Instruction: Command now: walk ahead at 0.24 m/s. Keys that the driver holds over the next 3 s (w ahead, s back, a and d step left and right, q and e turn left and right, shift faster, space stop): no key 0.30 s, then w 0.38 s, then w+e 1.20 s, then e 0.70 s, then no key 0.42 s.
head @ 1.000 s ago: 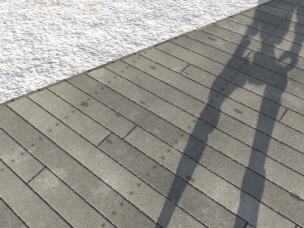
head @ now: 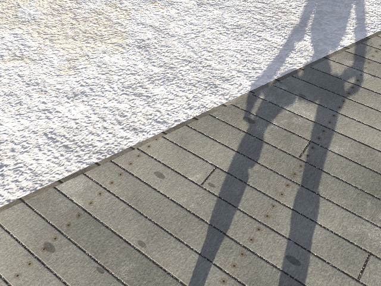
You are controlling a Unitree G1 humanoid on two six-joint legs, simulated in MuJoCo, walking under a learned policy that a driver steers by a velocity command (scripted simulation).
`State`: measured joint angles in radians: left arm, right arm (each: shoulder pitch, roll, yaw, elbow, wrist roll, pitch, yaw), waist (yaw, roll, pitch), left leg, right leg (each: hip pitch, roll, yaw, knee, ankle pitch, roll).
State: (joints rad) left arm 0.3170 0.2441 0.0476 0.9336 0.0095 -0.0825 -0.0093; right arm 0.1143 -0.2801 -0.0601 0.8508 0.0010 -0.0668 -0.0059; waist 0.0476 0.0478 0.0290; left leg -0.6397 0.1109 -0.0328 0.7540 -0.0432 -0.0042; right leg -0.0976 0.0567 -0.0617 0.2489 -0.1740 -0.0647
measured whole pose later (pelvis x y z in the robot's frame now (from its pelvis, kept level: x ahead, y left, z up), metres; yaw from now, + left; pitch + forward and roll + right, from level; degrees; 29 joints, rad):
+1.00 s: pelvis +0.33 +0.07 -0.01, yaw -7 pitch +1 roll +1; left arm 0.32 0.26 0.09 0.98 -0.04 -0.07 0.02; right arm 0.17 -0.23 -0.06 0.95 0.00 -0.10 0.01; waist 0.01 -0.04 0.01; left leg -0.20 0.00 0.11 0.38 -0.20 0.02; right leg -0.50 -0.08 0.03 1.15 -0.32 -0.05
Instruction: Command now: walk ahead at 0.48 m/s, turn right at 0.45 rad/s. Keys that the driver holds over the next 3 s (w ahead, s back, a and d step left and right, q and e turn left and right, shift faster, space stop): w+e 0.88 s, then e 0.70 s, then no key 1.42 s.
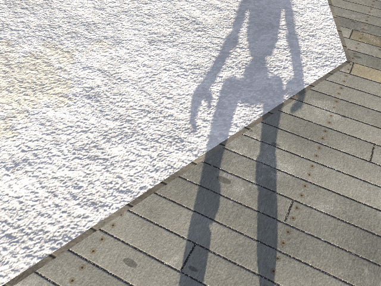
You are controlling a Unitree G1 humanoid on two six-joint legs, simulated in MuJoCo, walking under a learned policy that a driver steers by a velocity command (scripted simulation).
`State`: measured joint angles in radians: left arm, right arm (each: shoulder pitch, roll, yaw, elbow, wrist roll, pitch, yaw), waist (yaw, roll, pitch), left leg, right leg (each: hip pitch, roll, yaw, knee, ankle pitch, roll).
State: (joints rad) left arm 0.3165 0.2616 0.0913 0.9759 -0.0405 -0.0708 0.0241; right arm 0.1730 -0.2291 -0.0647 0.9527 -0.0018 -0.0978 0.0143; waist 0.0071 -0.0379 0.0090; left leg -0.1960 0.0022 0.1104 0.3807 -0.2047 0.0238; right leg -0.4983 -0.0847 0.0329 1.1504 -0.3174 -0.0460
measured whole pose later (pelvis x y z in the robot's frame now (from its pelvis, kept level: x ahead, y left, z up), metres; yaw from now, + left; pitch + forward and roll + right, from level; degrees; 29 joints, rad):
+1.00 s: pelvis +0.55 -0.13 -0.01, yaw -35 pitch +1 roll +1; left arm 0.29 0.31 0.08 0.72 -0.02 -0.02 0.02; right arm 0.15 -0.26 -0.06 0.80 -0.02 -0.10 0.01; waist 0.01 -0.04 0.04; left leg -0.30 -0.02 0.06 0.45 -0.17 0.02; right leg -0.51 -0.01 0.07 1.19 -0.43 0.00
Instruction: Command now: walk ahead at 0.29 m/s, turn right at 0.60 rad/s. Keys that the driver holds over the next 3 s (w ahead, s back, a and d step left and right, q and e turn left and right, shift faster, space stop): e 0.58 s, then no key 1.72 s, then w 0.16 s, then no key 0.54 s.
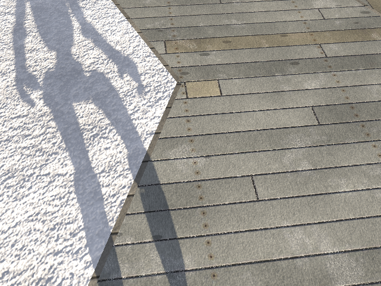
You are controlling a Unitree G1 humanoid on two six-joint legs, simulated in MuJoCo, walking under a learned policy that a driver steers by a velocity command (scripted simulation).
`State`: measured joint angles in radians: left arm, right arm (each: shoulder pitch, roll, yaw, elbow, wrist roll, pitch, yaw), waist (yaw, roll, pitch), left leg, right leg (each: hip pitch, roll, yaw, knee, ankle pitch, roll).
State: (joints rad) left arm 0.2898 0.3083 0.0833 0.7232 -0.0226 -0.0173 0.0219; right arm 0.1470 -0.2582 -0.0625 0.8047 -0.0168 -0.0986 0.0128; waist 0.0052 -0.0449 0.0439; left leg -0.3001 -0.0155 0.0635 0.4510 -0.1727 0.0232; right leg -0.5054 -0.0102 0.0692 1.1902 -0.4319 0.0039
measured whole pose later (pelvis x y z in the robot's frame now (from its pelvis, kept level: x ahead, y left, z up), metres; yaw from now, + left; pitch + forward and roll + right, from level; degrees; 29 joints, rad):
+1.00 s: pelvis +0.17 -0.01 +0.00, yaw -26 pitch +1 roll +0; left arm 0.19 0.28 0.06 0.65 -0.01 0.04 0.02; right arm 0.18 -0.25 -0.03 0.76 0.00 0.01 -0.01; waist -0.02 -0.02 0.03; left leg -0.28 0.01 0.00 0.52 -0.26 -0.01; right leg -0.22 -0.01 0.07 0.50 -0.27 0.05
